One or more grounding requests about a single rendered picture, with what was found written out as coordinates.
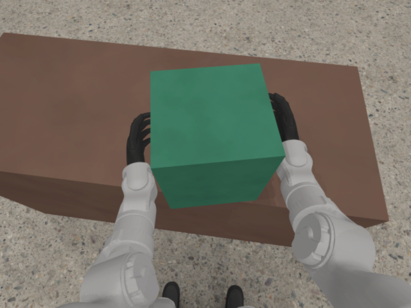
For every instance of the carton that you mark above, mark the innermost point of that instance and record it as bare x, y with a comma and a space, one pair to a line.
213, 134

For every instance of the right robot foot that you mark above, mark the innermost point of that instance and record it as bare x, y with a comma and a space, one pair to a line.
234, 297

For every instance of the pedestal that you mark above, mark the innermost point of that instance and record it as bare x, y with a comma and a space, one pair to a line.
66, 107

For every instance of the right robot hand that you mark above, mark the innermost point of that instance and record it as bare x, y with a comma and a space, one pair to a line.
284, 118

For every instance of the left robot foot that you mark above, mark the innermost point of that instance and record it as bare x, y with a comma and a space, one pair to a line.
172, 291

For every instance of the left robot upper arm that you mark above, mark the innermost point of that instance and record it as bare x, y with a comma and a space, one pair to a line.
126, 281

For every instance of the right robot upper arm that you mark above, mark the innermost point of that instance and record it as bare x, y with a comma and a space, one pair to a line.
339, 256

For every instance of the right robot forearm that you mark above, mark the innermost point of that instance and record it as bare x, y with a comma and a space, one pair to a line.
301, 192

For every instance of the left robot forearm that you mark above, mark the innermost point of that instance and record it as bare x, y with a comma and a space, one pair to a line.
135, 222

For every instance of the robot foot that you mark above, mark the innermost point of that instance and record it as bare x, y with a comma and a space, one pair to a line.
234, 297
172, 291

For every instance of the left robot hand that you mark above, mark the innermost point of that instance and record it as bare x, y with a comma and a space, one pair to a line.
135, 142

